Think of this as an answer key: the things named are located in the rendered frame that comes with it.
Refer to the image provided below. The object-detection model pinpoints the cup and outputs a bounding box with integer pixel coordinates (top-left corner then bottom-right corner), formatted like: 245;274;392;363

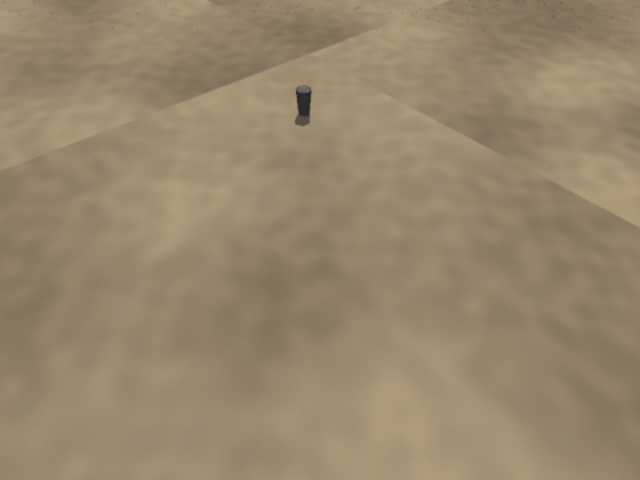
296;85;311;117

